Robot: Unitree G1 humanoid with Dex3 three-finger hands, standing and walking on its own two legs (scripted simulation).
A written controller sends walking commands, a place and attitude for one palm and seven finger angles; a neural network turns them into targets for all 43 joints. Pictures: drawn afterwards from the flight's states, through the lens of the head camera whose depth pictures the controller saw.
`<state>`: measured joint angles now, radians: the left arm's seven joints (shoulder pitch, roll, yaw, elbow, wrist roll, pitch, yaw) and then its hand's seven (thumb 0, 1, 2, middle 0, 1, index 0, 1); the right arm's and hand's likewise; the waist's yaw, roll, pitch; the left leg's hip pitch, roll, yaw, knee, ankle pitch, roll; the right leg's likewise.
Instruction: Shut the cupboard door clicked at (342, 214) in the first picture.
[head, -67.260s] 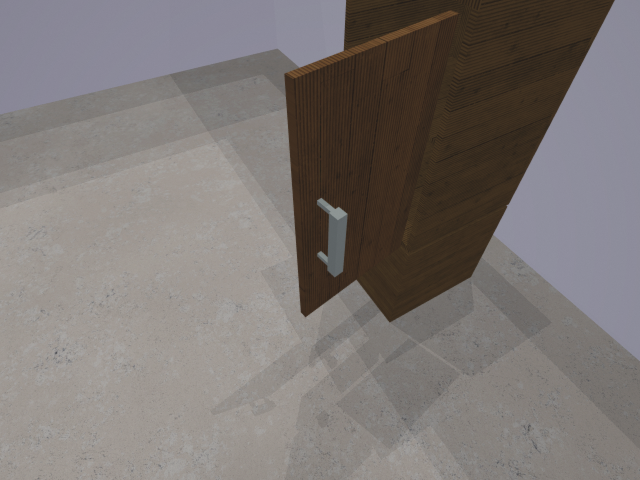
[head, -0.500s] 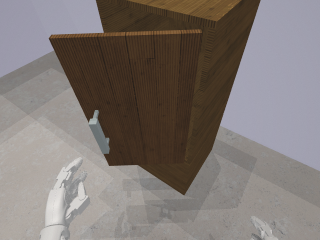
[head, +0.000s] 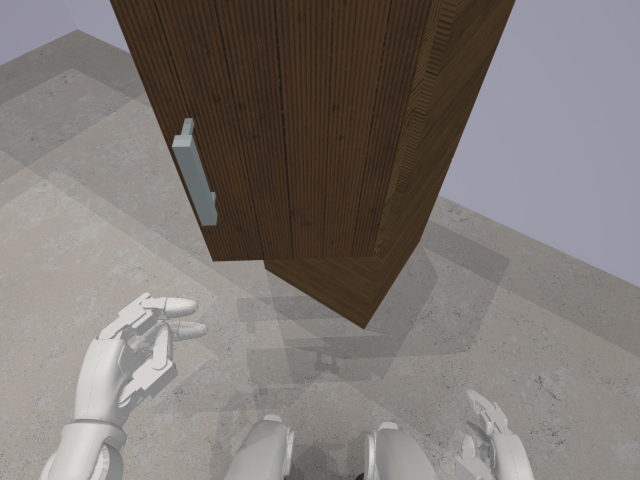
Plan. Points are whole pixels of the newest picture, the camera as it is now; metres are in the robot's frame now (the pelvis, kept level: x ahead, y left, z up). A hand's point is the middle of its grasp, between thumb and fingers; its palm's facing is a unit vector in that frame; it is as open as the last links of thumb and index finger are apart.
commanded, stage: raise the hand and make a fist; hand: left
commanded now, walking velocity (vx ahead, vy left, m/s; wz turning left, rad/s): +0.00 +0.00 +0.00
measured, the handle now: (199, 175) +0.51 +0.22 +0.05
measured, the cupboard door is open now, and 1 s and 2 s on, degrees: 36 36 36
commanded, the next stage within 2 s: bring the fist close to the handle in 1.20 s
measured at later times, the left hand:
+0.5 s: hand (135, 354) +0.24 +0.22 +0.05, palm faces +0.10 -0.99 -0.02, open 3.1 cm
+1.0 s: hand (158, 338) +0.26 +0.20 +0.06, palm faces +0.08 -1.00 -0.04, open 3.1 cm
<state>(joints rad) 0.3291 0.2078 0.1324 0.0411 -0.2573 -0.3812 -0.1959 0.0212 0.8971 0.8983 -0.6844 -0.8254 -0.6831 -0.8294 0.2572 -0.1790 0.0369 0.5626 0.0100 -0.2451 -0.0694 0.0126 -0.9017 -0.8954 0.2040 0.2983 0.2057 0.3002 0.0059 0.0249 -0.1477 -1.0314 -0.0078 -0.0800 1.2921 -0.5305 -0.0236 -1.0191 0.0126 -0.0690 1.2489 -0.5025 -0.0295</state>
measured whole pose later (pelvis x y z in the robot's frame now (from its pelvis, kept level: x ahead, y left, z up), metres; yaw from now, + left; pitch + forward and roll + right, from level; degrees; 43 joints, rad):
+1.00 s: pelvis +0.03 +0.01 +0.01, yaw +0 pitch +18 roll -2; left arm 0.39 0.21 0.15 -0.03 -0.26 -0.40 -0.16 0.02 0.90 0.90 -1.30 -1.49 -1.29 -1.50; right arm 0.27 -0.25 0.00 0.49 0.00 -0.15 -0.05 0.01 -0.90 -0.90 0.20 0.30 0.20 0.30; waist 0.00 0.03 -0.18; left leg -1.01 -0.01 -0.07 1.28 -0.58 0.00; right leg -0.99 0.01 -0.06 1.23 -0.54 -0.01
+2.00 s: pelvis +0.03 +0.01 +0.01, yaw -1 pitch +18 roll -2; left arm -0.08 0.19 0.13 0.34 -0.17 -0.40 -0.06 0.02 0.90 0.90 -1.30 -1.50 -1.30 -1.50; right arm 0.25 -0.24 0.01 0.56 -0.01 -0.10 -0.04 0.01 -0.90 -0.90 0.20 0.30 0.20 0.30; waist -0.03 0.02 -0.16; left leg -1.00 -0.01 -0.05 1.23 -0.55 0.00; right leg -0.99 0.01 -0.04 1.19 -0.52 -0.01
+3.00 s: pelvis +0.03 +0.01 +0.02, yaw -1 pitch +19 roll -1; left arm -0.41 0.23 0.22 0.75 -0.14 -0.51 -0.09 0.02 0.90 0.90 -1.30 -1.50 -1.30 -1.50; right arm 0.24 -0.24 0.01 0.61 -0.01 -0.04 -0.04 0.01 -0.90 -0.90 0.20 0.30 0.20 0.30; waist -0.05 0.02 -0.16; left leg -1.01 -0.01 -0.04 1.20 -0.53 -0.01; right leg -1.02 0.01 -0.03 1.18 -0.50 -0.02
